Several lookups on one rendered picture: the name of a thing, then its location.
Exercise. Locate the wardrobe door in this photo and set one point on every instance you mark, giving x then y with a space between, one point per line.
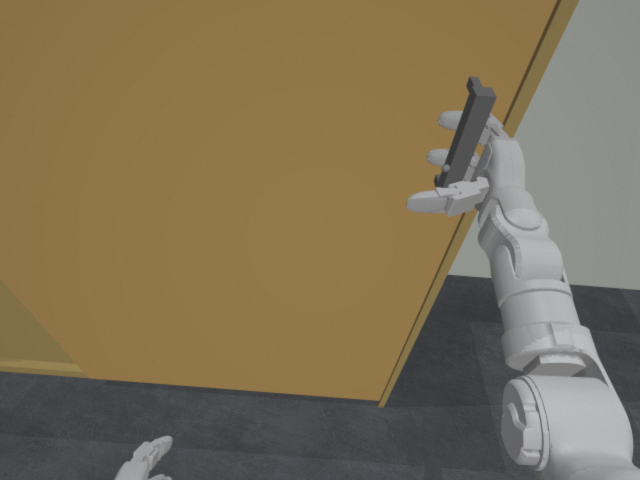
212 193
22 336

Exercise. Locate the robot left hand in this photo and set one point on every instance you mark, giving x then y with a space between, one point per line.
144 459

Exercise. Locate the right robot upper arm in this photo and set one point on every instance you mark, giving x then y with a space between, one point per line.
566 428

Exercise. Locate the handle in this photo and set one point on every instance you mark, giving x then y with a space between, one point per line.
471 125

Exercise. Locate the robot right hand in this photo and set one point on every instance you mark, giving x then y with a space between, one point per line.
501 165

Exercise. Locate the right robot forearm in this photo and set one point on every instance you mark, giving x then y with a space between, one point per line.
543 335

